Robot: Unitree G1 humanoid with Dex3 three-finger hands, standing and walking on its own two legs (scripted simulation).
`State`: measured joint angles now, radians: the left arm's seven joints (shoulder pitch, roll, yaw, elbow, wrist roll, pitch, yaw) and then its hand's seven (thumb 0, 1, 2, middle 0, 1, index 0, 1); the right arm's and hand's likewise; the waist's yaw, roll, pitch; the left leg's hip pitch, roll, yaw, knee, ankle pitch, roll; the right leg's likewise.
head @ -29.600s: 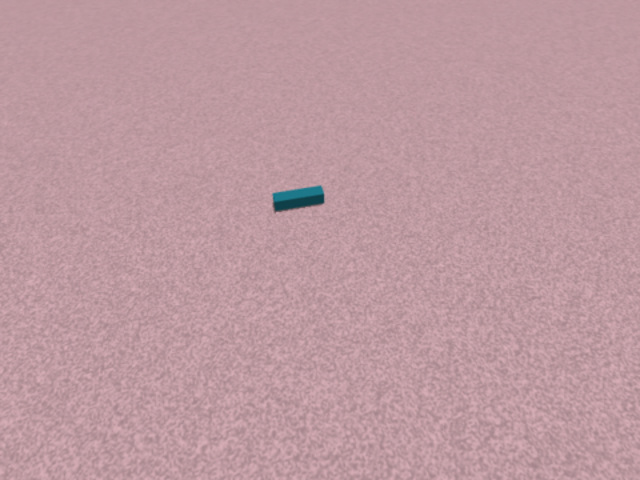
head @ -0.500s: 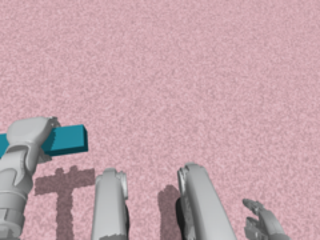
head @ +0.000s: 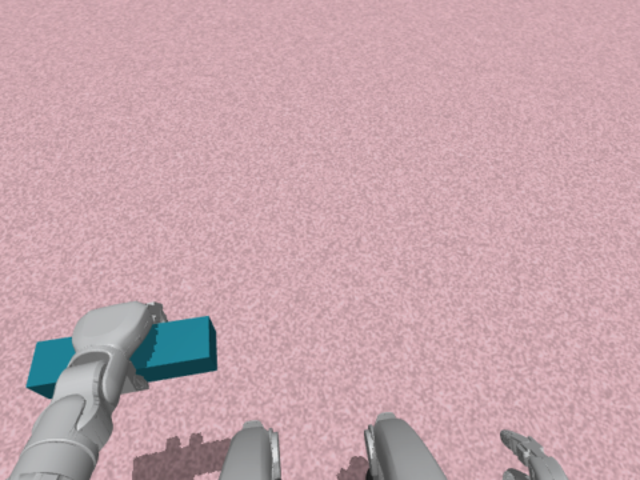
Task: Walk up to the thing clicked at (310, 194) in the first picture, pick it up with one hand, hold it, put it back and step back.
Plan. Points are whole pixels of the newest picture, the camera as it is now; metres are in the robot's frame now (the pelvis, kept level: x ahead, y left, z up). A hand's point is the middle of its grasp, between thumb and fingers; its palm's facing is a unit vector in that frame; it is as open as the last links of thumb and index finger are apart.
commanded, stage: lift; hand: left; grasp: from above
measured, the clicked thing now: (130, 356) +0.33 +0.26 -0.10
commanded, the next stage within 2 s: hold in 0.48 s
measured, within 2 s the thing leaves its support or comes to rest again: neither
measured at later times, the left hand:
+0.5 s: hand (133, 315) +0.35 +0.23 +0.00, palm faces -0.47 -0.10 -0.88, open 9.2 cm
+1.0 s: hand (127, 295) +0.35 +0.22 +0.04, palm faces -0.46 -0.08 -0.88, open 9.2 cm
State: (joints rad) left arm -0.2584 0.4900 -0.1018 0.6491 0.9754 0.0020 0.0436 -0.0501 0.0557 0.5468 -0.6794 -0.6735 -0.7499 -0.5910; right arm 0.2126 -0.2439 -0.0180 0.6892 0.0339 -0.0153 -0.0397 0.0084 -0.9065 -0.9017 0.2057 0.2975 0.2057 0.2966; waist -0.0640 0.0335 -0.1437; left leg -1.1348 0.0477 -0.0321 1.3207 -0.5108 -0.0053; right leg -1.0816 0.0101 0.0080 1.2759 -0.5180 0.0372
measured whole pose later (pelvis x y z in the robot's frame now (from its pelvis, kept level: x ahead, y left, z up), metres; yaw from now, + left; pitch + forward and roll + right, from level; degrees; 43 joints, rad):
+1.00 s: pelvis +0.05 -0.01 +0.11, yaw +0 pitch +6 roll +0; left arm -0.27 0.37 -0.19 0.77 1.00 0.06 0.07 -0.05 0.04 0.55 -0.71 -0.65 -0.77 -0.58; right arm 0.24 -0.26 -0.05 0.72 0.03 0.01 -0.02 0.01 -0.90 -0.90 0.20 0.30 0.20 0.30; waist -0.04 0.03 -0.06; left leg -0.45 0.03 0.02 0.68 -0.33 -0.01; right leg -0.43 -0.01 0.04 0.67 -0.34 0.03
